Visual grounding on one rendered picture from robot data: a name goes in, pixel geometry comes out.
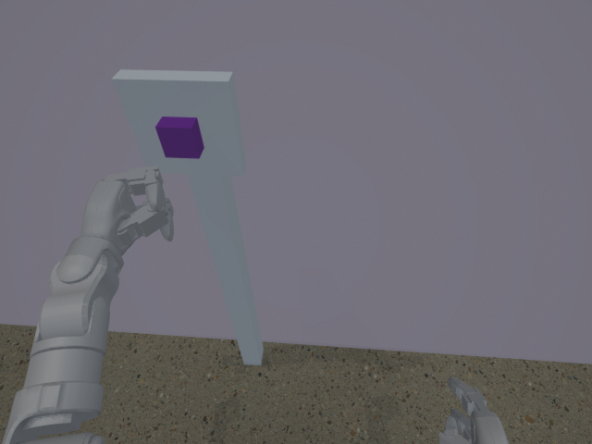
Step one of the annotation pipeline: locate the panel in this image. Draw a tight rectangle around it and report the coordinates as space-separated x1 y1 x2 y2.
111 69 264 365

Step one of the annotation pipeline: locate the robot left forearm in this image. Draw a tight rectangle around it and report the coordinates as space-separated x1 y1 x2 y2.
2 236 124 444

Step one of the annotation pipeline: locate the right robot hand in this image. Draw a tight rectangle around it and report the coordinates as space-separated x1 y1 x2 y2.
439 376 509 444

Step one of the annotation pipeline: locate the button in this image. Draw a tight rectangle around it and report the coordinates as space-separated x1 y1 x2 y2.
155 117 204 159

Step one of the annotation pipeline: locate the left robot hand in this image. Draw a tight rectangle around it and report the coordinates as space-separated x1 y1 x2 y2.
80 166 174 256

